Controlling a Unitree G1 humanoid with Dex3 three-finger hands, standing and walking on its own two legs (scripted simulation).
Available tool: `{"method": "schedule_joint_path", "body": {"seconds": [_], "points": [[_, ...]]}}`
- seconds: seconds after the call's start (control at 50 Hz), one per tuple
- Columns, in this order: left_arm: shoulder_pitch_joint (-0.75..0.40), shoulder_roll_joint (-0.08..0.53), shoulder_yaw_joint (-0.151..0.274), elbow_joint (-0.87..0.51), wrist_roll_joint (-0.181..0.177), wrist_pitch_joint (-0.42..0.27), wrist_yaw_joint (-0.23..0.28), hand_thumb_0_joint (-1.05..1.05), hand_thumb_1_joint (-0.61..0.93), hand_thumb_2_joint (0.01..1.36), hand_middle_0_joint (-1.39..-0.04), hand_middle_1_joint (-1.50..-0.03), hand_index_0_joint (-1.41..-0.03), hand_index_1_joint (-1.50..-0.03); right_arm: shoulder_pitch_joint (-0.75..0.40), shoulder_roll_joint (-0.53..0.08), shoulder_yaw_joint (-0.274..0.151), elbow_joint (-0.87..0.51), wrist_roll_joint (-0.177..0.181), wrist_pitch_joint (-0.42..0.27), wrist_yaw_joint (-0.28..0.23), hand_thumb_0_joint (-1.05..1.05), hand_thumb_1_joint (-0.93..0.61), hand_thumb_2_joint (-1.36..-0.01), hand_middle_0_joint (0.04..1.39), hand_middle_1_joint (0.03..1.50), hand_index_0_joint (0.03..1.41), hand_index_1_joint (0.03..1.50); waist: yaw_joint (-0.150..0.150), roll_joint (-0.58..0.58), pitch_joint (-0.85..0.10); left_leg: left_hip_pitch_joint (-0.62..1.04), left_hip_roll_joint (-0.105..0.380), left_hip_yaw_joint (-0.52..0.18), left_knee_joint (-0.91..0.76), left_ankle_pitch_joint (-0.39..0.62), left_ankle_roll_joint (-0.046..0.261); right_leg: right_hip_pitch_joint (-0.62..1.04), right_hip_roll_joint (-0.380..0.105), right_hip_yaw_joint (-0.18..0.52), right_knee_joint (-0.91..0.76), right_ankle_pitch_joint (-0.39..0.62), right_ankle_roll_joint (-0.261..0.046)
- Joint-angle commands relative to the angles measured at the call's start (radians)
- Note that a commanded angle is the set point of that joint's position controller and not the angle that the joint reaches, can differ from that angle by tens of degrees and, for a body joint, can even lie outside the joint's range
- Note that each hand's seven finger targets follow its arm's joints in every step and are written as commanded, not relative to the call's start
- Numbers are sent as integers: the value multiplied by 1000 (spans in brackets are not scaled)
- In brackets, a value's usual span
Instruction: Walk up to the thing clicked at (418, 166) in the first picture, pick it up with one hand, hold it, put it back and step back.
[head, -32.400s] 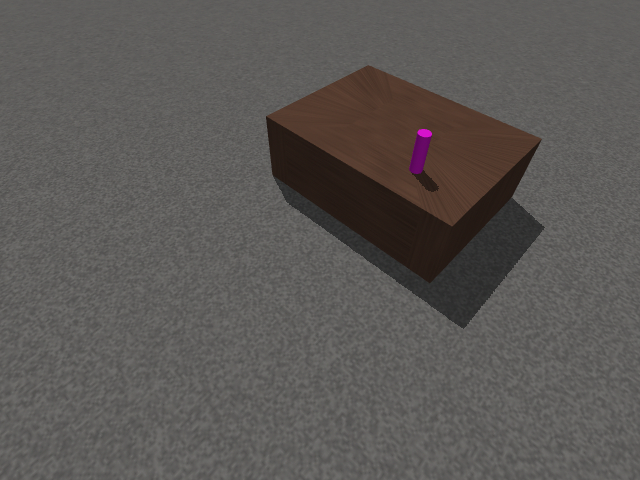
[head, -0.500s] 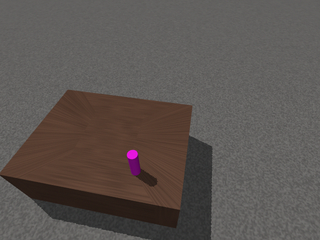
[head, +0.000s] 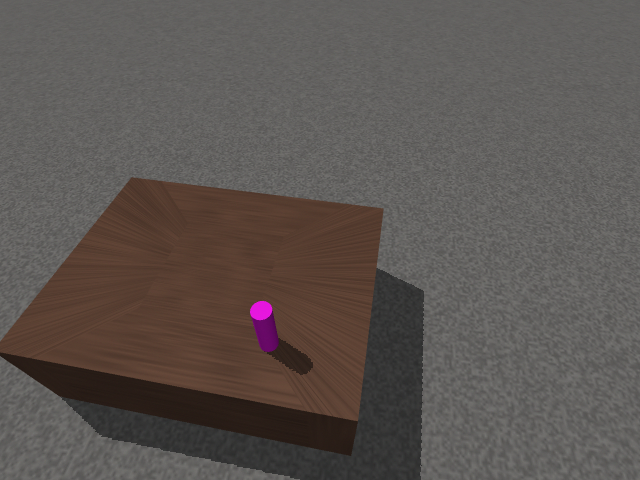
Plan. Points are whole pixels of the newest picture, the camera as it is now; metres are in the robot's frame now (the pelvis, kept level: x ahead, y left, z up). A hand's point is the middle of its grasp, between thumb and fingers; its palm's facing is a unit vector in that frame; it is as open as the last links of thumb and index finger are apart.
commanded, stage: stand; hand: left
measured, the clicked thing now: (265, 327) +0.51 +0.16 -0.37
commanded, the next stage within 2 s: step back in 0.76 s
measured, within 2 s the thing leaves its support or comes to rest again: neither
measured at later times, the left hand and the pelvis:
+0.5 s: hand out of the picture +0.08 +0.25 -0.15, palm faces -0.01 -0.94 -0.35, open 7.4 cm; pelvis +0.01 -0.01 +0.00, yaw +0 degrees
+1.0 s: hand out of the picture +0.09 +0.29 -0.17, palm faces -0.02 -0.92 -0.38, open 7.4 cm; pelvis -0.03 +0.02 -0.02, yaw +0 degrees
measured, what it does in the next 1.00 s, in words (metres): stands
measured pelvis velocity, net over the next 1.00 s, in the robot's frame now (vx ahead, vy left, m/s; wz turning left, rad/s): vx -0.03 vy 0.02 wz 0.00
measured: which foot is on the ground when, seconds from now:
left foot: down 0.00-1.00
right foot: down 0.00-1.00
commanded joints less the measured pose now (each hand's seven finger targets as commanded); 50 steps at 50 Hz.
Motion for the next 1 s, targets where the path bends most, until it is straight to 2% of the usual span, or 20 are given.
{"method": "schedule_joint_path", "body": {"seconds": [0.0, 0.16, 0.2, 0.38, 0.44, 0.56, 0.6, 0.66, 0.72, 0.74, 0.76, 0.8, 0.82, 0.84, 0.86, 0.88, 0.92, 0.94, 0.96, 0.98], "points": [[-36, 213, 40, -58, 0, -20, 9, 0, 900, 900, -200, -300, -200, -301, -31, -204, -35, -57, 1, -25, -11, 0, -900, -900, 200, 300, 200, 300, -3, -12, -73, -2, 92, -60, -51, 146, 41, 21, -94, 80, -61, 115, -29], [-44, 215, 40, -65, 1, -20, 10, 0, 900, 900, -200, -300, -200, -301, -36, -210, -35, -58, 1, -23, -11, 0, -900, -900, 200, 300, 200, 300, -6, -24, -68, -5, 95, -56, -55, 144, 39, 20, -91, 82, -65, 115, -28], [-34, 215, 39, -65, 0, -21, 10, 0, 900, 900, -200, -300, -200, -301, -43, -212, -36, -58, 2, -23, -11, 0, -900, -900, 200, 300, 200, 300, -3, -16, -88, 13, 97, -54, -44, 168, 43, 34, -96, 83, -62, 144, -30], [-33, 220, 41, -69, 2, -20, 8, 0, 900, 900, -200, -300, -200, -300, -47, -206, -33, -60, 5, -23, -7, 0, -900, -900, 200, 300, 200, 300, -1, -16, -55, -2, 96, -58, -65, 123, 37, 13, -88, 79, -73, 78, -31], [-37, 220, 40, -74, 2, -21, 8, 0, 900, 900, -200, -300, -200, -300, -38, -205, -35, -61, 2, -20, -7, 0, -900, -900, 200, 300, 200, 300, -5, -28, -63, -8, 94, -51, -57, 123, 37, 22, -89, 81, -76, 90, -32], [-25, 223, 40, -79, -1, -27, 8, 0, 900, 900, -200, -300, -200, -300, -43, -213, -36, -68, 2, -21, -7, 0, -900, -900, 200, 300, 200, 300, -4, -20, -90, 11, 98, -44, -39, 166, 44, 41, -98, 87, -65, 186, -34], [-26, 227, 42, -81, -3, -26, 8, 0, 900, 900, -200, -300, -200, -300, -35, -211, -34, -67, 2, -21, -8, 0, -900, -900, 200, 300, 200, 300, -5, -26, -86, 7, 97, -45, -47, 164, 44, 43, -98, 88, -61, 186, -36], [-27, 221, 40, -79, -2, -22, 7, 0, 900, 900, -200, -300, -200, -300, -40, -208, -31, -66, 3, -21, -7, 0, -900, -900, 200, 300, 200, 300, -2, -16, -54, -4, 98, -52, -63, 141, 39, 19, -89, 79, -67, 125, -34], [-23, 225, 41, -82, -3, -23, 5, 0, 900, 900, -200, -300, -200, -300, -34, -212, -32, -67, 4, -22, -7, 0, -900, -900, 200, 300, 200, 300, -4, -19, -76, 8, 100, -49, -55, 149, 42, 32, -93, 86, -64, 143, -36], [-33, 302, 96, -103, -25, -10, 6, 0, 900, 900, -200, -300, -200, -300, -60, -264, -57, -103, 13, -7, -1, 0, -900, -900, 200, 300, 200, 300, -4, -34, 31, -91, 76, -41, 75, 306, 72, -31, -89, 99, 23, 317, -50], [-12, 300, 100, -116, -29, -5, 10, 0, 900, 900, -200, -300, -200, -300, -52, -248, -58, -125, 21, -1, -1, 0, -900, -900, 200, 300, 200, 300, -6, -43, 4, -89, 64, -18, 127, 329, 74, -29, -102, 100, 38, 382, -68], [-18, 304, 111, -155, -26, 1, 11, 0, 900, 900, -200, -300, -200, -300, -17, -235, -66, -151, 30, 10, 1, 0, -900, -900, 200, 300, 200, 300, -16, -81, -83, -79, 13, 24, 270, 288, 72, -19, -164, 141, 44, 450, -141], [-37, 312, 117, -177, -21, 7, 12, 0, 900, 900, -200, -300, -200, -300, -7, -226, -74, -166, 30, 20, 1, 0, -900, -900, 200, 300, 200, 300, -17, -122, -98, -90, -29, 41, 364, 155, 71, -51, -211, 179, 29, 443, -190], [-80, 314, 118, -207, -11, 12, 12, 0, 900, 900, -200, -300, -200, -300, 13, -221, -81, -178, 26, 31, 3, 0, -900, -900, 200, 300, 200, 300, -28, -182, -109, -113, -60, 36, 466, -124, 79, -85, -274, 226, 15, 418, -238], [-93, 317, 119, -236, 2, 15, 12, 0, 900, 900, -200, -300, -200, -300, 21, -229, -89, -195, 21, 41, 7, 0, -900, -900, 200, 300, 200, 300, -21, -204, -101, -122, -67, -1, 596, -326, 89, -164, -320, 260, 16, 384, -275], [-126, 323, 120, -256, 14, 16, 14, 0, 900, 900, -200, -300, -200, -300, 52, -224, -92, -211, 19, 50, 12, 0, -900, -900, 200, 300, 200, 300, -41, -212, -88, -136, -42, -44, 631, -365, 101, -201, -324, 246, 38, 348, -282], [-172, 312, 115, -292, 18, 19, 18, 0, 900, 900, -200, -300, -200, -300, 101, -223, -96, -223, 25, 51, 15, 0, -900, -900, 200, 300, 200, 300, -58, -230, -68, -174, -25, -42, 588, -325, 101, -197, -289, 211, 94, 364, -247], [-149, 298, 110, -297, 19, 22, 19, 0, 900, 900, -200, -300, -200, -300, 91, -227, -96, -229, 25, 47, 15, 0, -900, -900, 200, 300, 200, 300, -36, -206, -75, -185, -32, -16, 499, -282, 91, -155, -255, 193, 136, 366, -228], [-148, 301, 106, -309, 15, 28, 20, 0, 900, 900, -200, -300, -200, -300, 116, -223, -101, -234, 15, 40, 14, 0, -900, -900, 200, 300, 200, 300, -51, -204, -93, -181, -20, -6, 338, -198, 89, -110, -236, 181, 195, 353, -192], [-159, 294, 101, -316, 2, 38, 18, 0, 900, 900, -200, -300, -200, -300, 153, -221, -105, -219, 6, 31, 10, 0, -900, -900, 200, 300, 200, 300, -68, -168, -94, -142, -27, 29, 174, -47, 78, -109, -202, 153, 271, 310, -163]]}}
